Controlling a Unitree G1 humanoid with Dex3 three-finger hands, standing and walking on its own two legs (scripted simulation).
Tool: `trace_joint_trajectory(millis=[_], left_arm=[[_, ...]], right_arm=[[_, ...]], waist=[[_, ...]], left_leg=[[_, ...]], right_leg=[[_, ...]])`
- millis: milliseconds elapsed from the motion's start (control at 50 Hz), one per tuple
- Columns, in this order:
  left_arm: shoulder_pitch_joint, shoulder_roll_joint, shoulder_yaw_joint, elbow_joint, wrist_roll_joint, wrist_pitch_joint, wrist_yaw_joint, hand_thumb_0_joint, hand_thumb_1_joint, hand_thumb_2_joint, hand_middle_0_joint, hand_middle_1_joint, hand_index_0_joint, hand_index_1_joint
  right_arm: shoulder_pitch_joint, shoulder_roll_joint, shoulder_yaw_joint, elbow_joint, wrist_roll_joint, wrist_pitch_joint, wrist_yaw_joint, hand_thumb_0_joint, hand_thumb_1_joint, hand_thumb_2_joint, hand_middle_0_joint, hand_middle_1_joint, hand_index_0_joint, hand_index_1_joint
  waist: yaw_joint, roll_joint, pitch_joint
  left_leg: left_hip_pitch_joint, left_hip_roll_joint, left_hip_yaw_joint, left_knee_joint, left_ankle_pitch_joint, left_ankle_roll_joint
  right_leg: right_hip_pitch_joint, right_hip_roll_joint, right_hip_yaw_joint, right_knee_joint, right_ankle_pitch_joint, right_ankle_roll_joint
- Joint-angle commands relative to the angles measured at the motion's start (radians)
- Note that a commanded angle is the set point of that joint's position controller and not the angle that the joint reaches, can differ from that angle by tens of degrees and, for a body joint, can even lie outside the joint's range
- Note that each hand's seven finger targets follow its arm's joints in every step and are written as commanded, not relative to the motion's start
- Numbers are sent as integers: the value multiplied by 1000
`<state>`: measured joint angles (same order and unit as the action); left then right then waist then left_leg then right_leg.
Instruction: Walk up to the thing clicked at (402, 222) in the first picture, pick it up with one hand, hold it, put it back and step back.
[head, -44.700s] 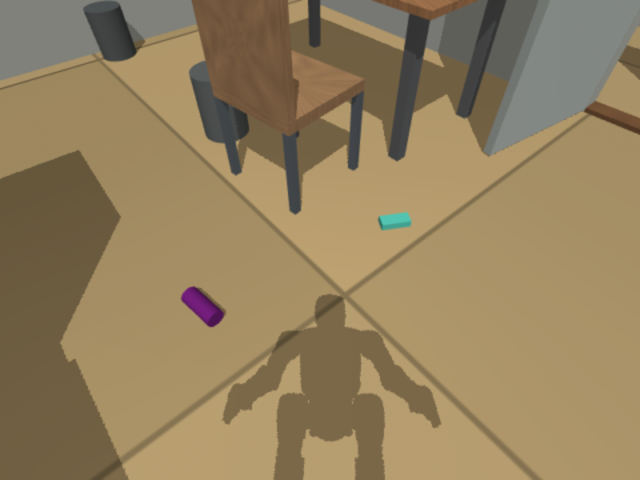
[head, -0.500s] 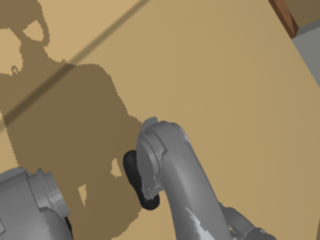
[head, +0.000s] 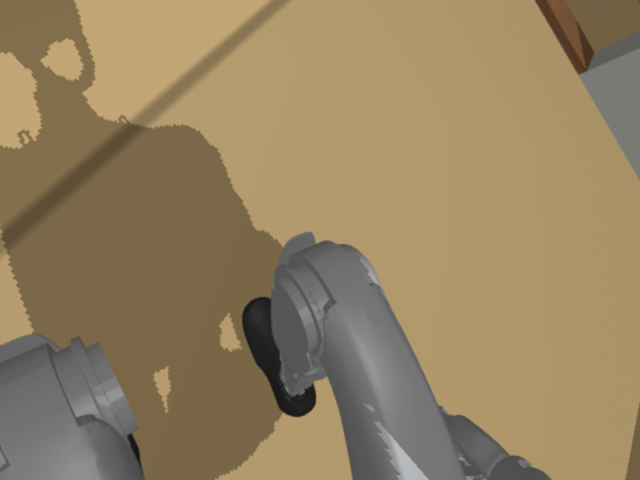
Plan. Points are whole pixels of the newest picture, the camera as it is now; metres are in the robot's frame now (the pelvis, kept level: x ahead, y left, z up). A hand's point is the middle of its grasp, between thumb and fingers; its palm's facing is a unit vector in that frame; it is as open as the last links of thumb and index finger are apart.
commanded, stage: open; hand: left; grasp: from above
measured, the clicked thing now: out of the picture +0.47 +0.33 -0.29
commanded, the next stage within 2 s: withdraw in 0.28 s
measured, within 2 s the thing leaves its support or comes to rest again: neither
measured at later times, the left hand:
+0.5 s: hand out of the picture +0.47 +0.33 -0.25, palm faces -0.45 -0.11 -0.89, open 13.6 cm
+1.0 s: hand out of the picture +0.46 +0.36 -0.08, palm faces -0.47 -0.11 -0.88, open 13.5 cm
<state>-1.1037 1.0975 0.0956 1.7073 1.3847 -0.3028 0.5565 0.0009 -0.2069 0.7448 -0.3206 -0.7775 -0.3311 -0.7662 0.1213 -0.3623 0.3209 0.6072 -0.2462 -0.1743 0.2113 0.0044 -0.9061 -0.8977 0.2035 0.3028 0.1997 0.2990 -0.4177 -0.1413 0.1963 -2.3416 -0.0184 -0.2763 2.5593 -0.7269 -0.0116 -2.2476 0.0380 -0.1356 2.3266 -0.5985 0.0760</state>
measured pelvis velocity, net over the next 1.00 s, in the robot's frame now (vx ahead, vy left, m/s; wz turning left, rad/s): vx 0.00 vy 0.00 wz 0.11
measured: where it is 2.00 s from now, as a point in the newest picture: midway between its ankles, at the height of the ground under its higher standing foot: (214, 430)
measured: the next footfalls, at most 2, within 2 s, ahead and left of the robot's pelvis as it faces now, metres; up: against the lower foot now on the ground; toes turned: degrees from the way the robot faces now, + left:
none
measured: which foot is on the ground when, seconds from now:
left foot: down 0.00-1.00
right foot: down 0.00-1.00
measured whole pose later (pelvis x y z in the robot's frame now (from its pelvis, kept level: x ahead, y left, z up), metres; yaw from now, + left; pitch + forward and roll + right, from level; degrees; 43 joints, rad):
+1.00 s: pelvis +0.00 +0.00 +0.05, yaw +6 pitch +35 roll -11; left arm -1.05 0.82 0.02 1.32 1.18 -0.08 0.14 0.00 -0.42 0.93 -0.17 -0.93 -0.17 -0.93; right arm 0.16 -0.33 0.12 0.61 -0.11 -0.01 0.19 0.01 -0.91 -0.90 0.20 0.30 0.20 0.30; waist -0.28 0.04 -0.04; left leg -2.27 -0.03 -0.16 2.35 -0.69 0.00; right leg -2.20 -0.02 -0.06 2.21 -0.62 0.05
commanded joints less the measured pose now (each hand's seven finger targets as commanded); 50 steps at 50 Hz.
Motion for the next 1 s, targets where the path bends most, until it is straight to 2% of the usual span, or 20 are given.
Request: trace_joint_trajectory(millis=[0,120,260,300,340,380,480,540,560,600,620,640,680,720,780,800,880,900,920,980], left_arm=[[-235,202,-6,-97,-22,8,46,0,-326,841,-213,-865,-220,-857],[-250,235,13,-137,-21,16,50,0,-405,906,-143,-927,-148,-920],[-228,198,-8,-105,-31,25,35,0,-459,947,-98,-973,-101,-968],[-263,235,17,-154,-28,19,40,0,-466,950,-91,-977,-95,-973],[-218,213,3,-102,-26,22,38,0,-460,953,-96,-975,-99,-970],[-237,204,-1,-132,-27,22,31,0,-472,951,-95,-1008,-112,-990],[-294,276,68,-255,-17,29,35,0,-459,941,-118,-964,-125,-955],[-294,194,43,-254,-40,68,34,0,-478,953,-106,-965,-110,-959],[-315,225,81,-321,-44,84,35,0,-481,957,-98,-972,-104,-965],[-287,152,51,-382,-77,126,18,0,-494,969,-91,-978,-94,-973],[-280,117,31,-386,-91,148,6,0,-502,977,-80,-987,-84,-982],[-307,126,49,-425,-106,169,-5,0,-498,973,-82,-981,-85,-975],[-274,45,8,-402,-130,217,-49,0,-498,977,-76,-989,-81,-983],[-275,-13,-16,-438,-159,250,-106,0,-484,970,-93,-984,-97,-979],[-261,-64,-37,-494,-196,277,-196,0,-468,962,-119,-960,-117,-961],[-254,-61,-44,-525,-201,280,-229,0,-461,957,-131,-947,-127,-951],[-231,-101,-61,-515,-210,258,-367,0,-399,914,-190,-886,-182,-894],[-199,-79,-50,-486,-212,248,-389,0,-388,903,-207,-868,-196,-879],[-187,-104,-60,-490,-218,231,-412,0,-383,903,-201,-878,-195,-886],[-196,-55,-40,-516,-217,173,-438,0,-352,879,-226,-857,-221,-862]], right_arm=[[201,-339,-104,19,3,-2,-14,0,-894,-900,201,301,201,301],[208,-343,-100,27,4,-2,-15,0,-894,-900,201,301,201,301],[193,-338,-103,17,7,-3,-15,0,-894,-900,201,301,201,301],[199,-350,-103,18,6,2,-15,0,-893,-900,201,301,201,301],[196,-331,-89,11,6,6,-14,0,-894,-900,201,301,201,301],[204,-351,-109,14,5,5,-16,0,-904,-899,201,300,201,300],[224,-342,-118,14,5,4,-6,0,-903,-901,201,300,201,300],[218,-332,-155,9,13,-1,3,0,-905,-901,201,300,200,300],[240,-333,-168,21,12,-1,9,0,-902,-901,201,300,200,300],[234,-309,-188,7,30,-4,20,0,-902,-901,200,300,200,300],[228,-299,-200,11,45,2,24,0,-899,-900,201,300,200,300],[240,-298,-213,13,52,7,30,0,-898,-900,200,300,200,300],[252,-284,-233,34,72,24,37,0,-897,-900,200,300,200,300],[268,-274,-248,39,87,38,39,0,-896,-899,200,300,200,300],[275,-267,-278,36,114,77,29,0,-899,-901,200,300,200,300],[272,-261,-286,30,125,95,24,0,-900,-902,200,300,200,300],[289,-252,-304,14,140,158,-13,0,-902,-903,200,300,200,300],[269,-251,-305,-7,143,169,-27,0,-903,-904,200,300,200,300],[264,-240,-299,-20,139,177,-37,0,-901,-903,200,300,200,300],[271,-231,-292,-13,140,194,-70,0,-899,-901,200,300,200,300]], waist=[[-72,570,-621],[-66,585,-650],[-67,595,-614],[-64,614,-658],[-68,566,-631],[-70,595,-627],[-42,686,-729],[-32,688,-726],[-21,722,-774],[24,765,-869],[42,772,-883],[46,764,-895],[54,708,-880],[50,666,-868],[76,627,-894],[95,624,-913],[74,469,-837],[79,413,-815],[63,373,-786],[84,319,-758]], left_leg=[[511,48,111,-290,230,8],[510,49,111,-283,265,10],[523,52,103,-298,247,1],[536,53,95,-294,280,-2],[498,49,105,-287,269,7],[524,50,103,-295,270,1],[616,55,95,-300,331,-13],[581,45,115,-320,280,-9],[616,47,117,-322,311,-9],[667,41,127,-360,332,-13],[652,38,137,-363,326,-7],[633,33,141,-371,326,-6],[576,28,158,-375,300,5],[565,25,164,-391,292,11],[588,15,165,-455,268,10],[597,11,173,-471,269,10],[526,-7,179,-468,253,23],[481,-11,193,-458,231,32],[446,-17,206,-455,224,38],[392,-27,219,-448,182,42]], right_leg=[[348,29,-138,-165,202,-91],[359,28,-138,-163,232,-91],[332,26,-138,-159,214,-93],[342,23,-141,-161,236,-95],[369,29,-139,-165,234,-94],[341,26,-138,-164,229,-96],[332,15,-138,-147,254,-101],[314,22,-130,-158,232,-104],[318,18,-128,-164,253,-102],[325,15,-118,-163,263,-109],[308,20,-113,-162,259,-113],[301,13,-109,-165,266,-111],[277,17,-96,-173,249,-114],[275,15,-81,-196,233,-114],[302,2,-62,-232,218,-122],[322,1,-52,-244,218,-125],[346,-11,-33,-297,183,-129],[375,-10,-26,-316,154,-129],[407,-12,-20,-331,144,-125],[412,-20,-10,-357,83,-125]])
